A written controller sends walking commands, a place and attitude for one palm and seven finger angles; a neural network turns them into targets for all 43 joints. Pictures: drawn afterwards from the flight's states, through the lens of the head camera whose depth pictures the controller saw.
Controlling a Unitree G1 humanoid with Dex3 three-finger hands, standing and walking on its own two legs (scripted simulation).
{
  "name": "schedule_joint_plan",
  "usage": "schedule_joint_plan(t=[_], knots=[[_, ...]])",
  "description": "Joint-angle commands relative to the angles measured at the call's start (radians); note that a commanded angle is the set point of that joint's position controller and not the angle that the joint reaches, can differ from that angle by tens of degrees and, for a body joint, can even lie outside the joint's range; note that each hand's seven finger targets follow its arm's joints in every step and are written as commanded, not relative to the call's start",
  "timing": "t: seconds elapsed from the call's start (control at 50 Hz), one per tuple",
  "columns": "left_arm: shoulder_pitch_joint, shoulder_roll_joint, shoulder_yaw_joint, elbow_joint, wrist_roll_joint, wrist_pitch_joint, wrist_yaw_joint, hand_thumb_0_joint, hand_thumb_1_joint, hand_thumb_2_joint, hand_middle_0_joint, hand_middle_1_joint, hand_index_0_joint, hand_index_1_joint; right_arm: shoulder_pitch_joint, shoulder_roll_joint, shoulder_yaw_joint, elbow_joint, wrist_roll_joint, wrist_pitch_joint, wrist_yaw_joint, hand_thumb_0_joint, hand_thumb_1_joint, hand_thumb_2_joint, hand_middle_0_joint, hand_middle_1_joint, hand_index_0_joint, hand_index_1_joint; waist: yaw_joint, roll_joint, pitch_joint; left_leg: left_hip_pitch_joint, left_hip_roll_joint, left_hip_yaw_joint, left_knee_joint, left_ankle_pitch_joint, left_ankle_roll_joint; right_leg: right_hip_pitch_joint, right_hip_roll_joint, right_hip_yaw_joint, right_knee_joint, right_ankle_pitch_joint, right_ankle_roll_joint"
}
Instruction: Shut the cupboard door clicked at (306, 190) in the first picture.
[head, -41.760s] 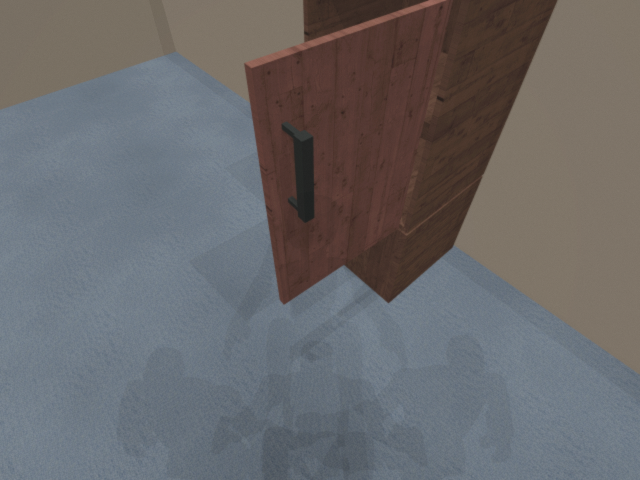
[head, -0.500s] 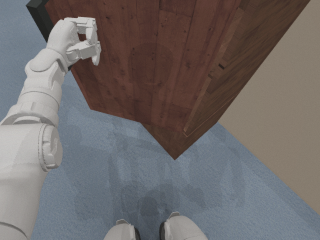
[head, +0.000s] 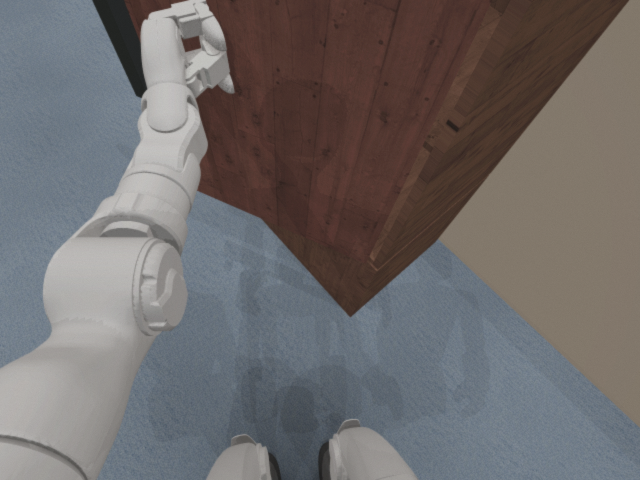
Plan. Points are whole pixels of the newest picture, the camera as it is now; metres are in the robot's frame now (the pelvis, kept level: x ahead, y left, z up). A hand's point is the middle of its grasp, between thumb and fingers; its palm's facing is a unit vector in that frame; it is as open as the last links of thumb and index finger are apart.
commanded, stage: pull the fist back off the door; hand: left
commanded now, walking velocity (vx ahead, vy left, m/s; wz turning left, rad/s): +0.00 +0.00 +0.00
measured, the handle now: (133, 25) +0.64 +0.14 +0.13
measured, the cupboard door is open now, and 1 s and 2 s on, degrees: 25 25 25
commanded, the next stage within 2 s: draw the hand back to the body in 0.66 s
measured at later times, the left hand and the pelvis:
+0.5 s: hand (220, 116) +0.49 +0.05 +0.13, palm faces +0.01 -1.00 -0.02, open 3.1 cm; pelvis +0.00 -0.03 +0.03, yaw -1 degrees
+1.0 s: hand (182, 156) +0.43 +0.08 +0.15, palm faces +0.02 -1.00 -0.02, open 3.1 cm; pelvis +0.00 -0.02 +0.04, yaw -1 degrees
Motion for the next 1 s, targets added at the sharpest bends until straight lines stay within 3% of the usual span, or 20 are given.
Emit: schedule_joint_plan(t=[0.0,0.04,0.08,0.1,0.14,0.18,0.22,0.26,0.34,0.42,0.46,0.48,0.54,0.56,0.62,0.7,0.76,0.82,0.86,0.98], knots=[[-0.502,0.19,-0.012,-0.22,0.074,-0.094,0.024,0.0,0.9,0.9,-1.3,-1.5,-1.3,-1.5,0.259,-0.189,-0.075,-0.019,0.008,0.043,0.01,0.0,-0.9,-0.9,0.2,0.3,0.2,0.3,-0.041,0.052,-0.577,0.528,0.011,-0.131,-0.074,0.524,-0.038,0.222,0.011,0.081,-0.109,0.45,0.041],[-0.473,0.224,0.031,-0.245,0.031,-0.079,-0.006,0.0,0.9,0.9,-1.3,-1.5,-1.3,-1.5,0.25,-0.188,-0.072,-0.041,0.024,0.057,-0.004,0.0,-0.9,-0.9,0.2,0.3,0.2,0.3,-0.014,0.038,-0.597,0.53,0.004,-0.116,-0.106,0.513,-0.034,0.306,0.014,0.089,-0.132,0.488,0.039],[-0.433,0.205,0.041,-0.284,-0.017,-0.082,-0.025,0.0,0.9,0.9,-1.3,-1.5,-1.3,-1.5,0.226,-0.175,-0.068,-0.062,0.036,0.06,-0.014,0.0,-0.9,-0.9,0.2,0.3,0.2,0.3,0.008,0.01,-0.574,0.517,-0.003,-0.095,-0.134,0.477,-0.03,0.375,0.018,0.097,-0.161,0.505,0.041],[-0.43,0.2,0.043,-0.298,-0.034,-0.091,-0.028,0.0,0.9,0.9,-1.3,-1.5,-1.3,-1.5,0.22,-0.171,-0.066,-0.062,0.037,0.056,-0.018,0.0,-0.9,-0.9,0.2,0.3,0.2,0.3,0.002,-0.024,-0.55,0.493,-0.006,-0.084,-0.145,0.444,-0.024,0.405,0.019,0.104,-0.178,0.51,0.046],[-0.369,0.196,0.047,-0.31,-0.042,-0.126,-0.033,0.0,0.9,0.9,-1.3,-1.5,-1.3,-1.5,0.211,-0.164,-0.064,-0.064,0.042,0.049,-0.024,0.0,-0.9,-0.9,0.2,0.3,0.2,0.3,0.018,-0.032,-0.514,0.484,-0.007,-0.074,-0.164,0.427,-0.022,0.428,0.018,0.108,-0.19,0.513,0.045],[-0.296,0.182,0.033,-0.267,-0.036,-0.134,-0.04,0.0,0.9,0.9,-1.3,-1.5,-1.3,-1.5,0.207,-0.162,-0.064,-0.057,0.044,0.046,-0.024,0.0,-0.9,-0.9,0.2,0.3,0.2,0.3,0.014,-0.099,-0.415,0.407,-0.012,-0.054,-0.18,0.354,-0.014,0.453,0.014,0.119,-0.215,0.492,0.053],[-0.231,0.164,0.015,-0.239,-0.033,-0.133,-0.051,0.0,0.9,0.9,-1.3,-1.5,-1.3,-1.5,0.2,-0.161,-0.065,-0.064,0.05,0.048,-0.025,0.0,-0.9,-0.9,0.2,0.3,0.2,0.3,0.023,-0.08,-0.373,0.394,-0.021,-0.04,-0.197,0.32,-0.012,0.47,0.009,0.129,-0.231,0.481,0.053],[-0.17,0.181,0.034,-0.245,-0.043,-0.13,-0.063,0.0,0.9,0.9,-1.3,-1.5,-1.3,-1.5,0.186,-0.162,-0.066,-0.069,0.056,0.05,-0.027,0.0,-0.9,-0.9,0.2,0.3,0.2,0.3,0.044,-0.088,-0.369,0.383,-0.024,-0.032,-0.206,0.306,-0.013,0.498,0.003,0.138,-0.24,0.483,0.054],[-0.112,0.117,-0.009,-0.347,-0.079,-0.145,-0.094,0.0,0.9,0.9,-1.3,-1.5,-1.3,-1.5,0.15,-0.152,-0.07,-0.092,0.068,0.051,-0.03,0.0,-0.9,-0.9,0.2,0.3,0.2,0.3,0.068,-0.055,-0.409,0.438,-0.031,-0.021,-0.213,0.347,-0.012,0.546,-0.004,0.146,-0.242,0.556,0.058],[-0.103,0.029,-0.092,-0.441,-0.095,-0.165,-0.106,0.0,0.9,0.9,-1.3,-1.5,-1.3,-1.5,0.112,-0.136,-0.074,-0.099,0.079,0.051,-0.036,0.0,-0.9,-0.9,0.2,0.3,0.2,0.3,0.061,-0.045,-0.388,0.492,-0.033,-0.018,-0.214,0.345,-0.009,0.528,-0.006,0.142,-0.25,0.555,0.065],[-0.081,0.058,-0.072,-0.466,-0.101,-0.169,-0.097,0.0,0.9,0.9,-1.3,-1.5,-1.3,-1.5,0.095,-0.142,-0.078,-0.09,0.081,0.053,-0.042,0.0,-0.9,-0.9,0.2,0.3,0.2,0.3,0.068,-0.078,-0.391,0.496,-0.031,-0.022,-0.221,0.33,-0.008,0.538,-0.009,0.146,-0.257,0.542,0.069],[-0.082,0.015,-0.112,-0.501,-0.103,-0.172,-0.099,0.0,0.9,0.9,-1.3,-1.5,-1.3,-1.5,0.074,-0.135,-0.074,-0.099,0.086,0.049,-0.042,0.0,-0.9,-0.9,0.2,0.3,0.2,0.3,0.07,-0.044,-0.388,0.509,-0.034,-0.019,-0.223,0.326,-0.008,0.53,-0.011,0.15,-0.26,0.539,0.072],[-0.053,-0.013,-0.138,-0.55,-0.106,-0.174,-0.087,0.0,0.9,0.9,-1.3,-1.5,-1.3,-1.5,0.044,-0.13,-0.073,-0.1,0.091,0.044,-0.05,0.0,-0.9,-0.9,0.2,0.3,0.2,0.3,0.078,-0.045,-0.399,0.558,-0.031,-0.025,-0.23,0.343,-0.01,0.523,-0.011,0.138,-0.257,0.539,0.069],[-0.025,-0.008,-0.129,-0.544,-0.107,-0.168,-0.084,0.0,0.9,0.9,-1.3,-1.5,-1.3,-1.5,0.037,-0.13,-0.074,-0.098,0.092,0.043,-0.051,0.0,-0.9,-0.9,0.2,0.3,0.2,0.3,0.086,-0.052,-0.391,0.56,-0.029,-0.025,-0.231,0.345,-0.011,0.524,-0.011,0.136,-0.256,0.538,0.068],[-0.071,0.036,-0.107,-0.511,-0.105,-0.155,-0.069,0.0,0.9,0.9,-1.3,-1.5,-1.3,-1.5,0.022,-0.135,-0.068,-0.087,0.095,0.046,-0.063,0.0,-0.9,-0.9,0.2,0.3,0.2,0.3,0.067,-0.127,-0.319,0.509,-0.029,-0.025,-0.244,0.281,-0.007,0.526,-0.021,0.151,-0.28,0.482,0.081],[-0.041,0.039,-0.097,-0.477,-0.102,-0.154,-0.069,0.0,0.9,0.9,-1.3,-1.5,-1.3,-1.5,-0.014,-0.126,-0.058,-0.096,0.095,0.04,-0.065,0.0,-0.9,-0.9,0.2,0.3,0.2,0.3,0.089,-0.112,-0.334,0.486,-0.036,-0.024,-0.25,0.261,-0.011,0.556,-0.029,0.163,-0.277,0.475,0.076],[-0.024,0.033,-0.102,-0.43,-0.104,-0.153,-0.087,0.0,0.9,0.9,-1.3,-1.5,-1.3,-1.5,-0.016,-0.126,-0.054,-0.095,0.097,0.039,-0.064,0.0,-0.9,-0.9,0.2,0.3,0.2,0.3,0.084,-0.123,-0.31,0.468,-0.033,-0.026,-0.248,0.252,-0.013,0.544,-0.033,0.166,-0.278,0.473,0.082],[0.147,0.094,-0.028,-0.478,-0.119,-0.145,-0.113,0.0,0.9,0.9,-1.3,-1.5,-1.3,-1.5,-0.028,-0.131,-0.055,-0.133,0.102,0.044,-0.063,0.0,-0.9,-0.9,0.2,0.3,0.2,0.3,0.155,-0.099,-0.375,0.486,-0.036,-0.015,-0.266,0.303,-0.015,0.638,-0.033,0.167,-0.268,0.534,0.073],[0.222,0.063,-0.06,-0.547,-0.135,-0.128,-0.143,0.0,0.9,0.9,-1.3,-1.5,-1.3,-1.5,-0.053,-0.126,-0.052,-0.16,0.113,0.046,-0.065,0.0,-0.9,-0.9,0.2,0.3,0.2,0.3,0.162,-0.137,-0.356,0.488,-0.032,-0.009,-0.284,0.306,-0.013,0.666,-0.035,0.166,-0.282,0.557,0.08],[0.329,0.051,-0.095,-0.844,-0.186,-0.072,-0.191,0.0,0.9,0.9,-1.3,-1.5,-1.3,-1.5,-0.118,-0.12,-0.054,-0.199,0.137,0.035,-0.087,0.0,-0.9,-0.9,0.2,0.3,0.2,0.3,0.176,-0.129,-0.293,0.585,-0.021,-0.007,-0.335,0.288,-0.005,0.67,-0.031,0.159,-0.353,0.469,0.079]])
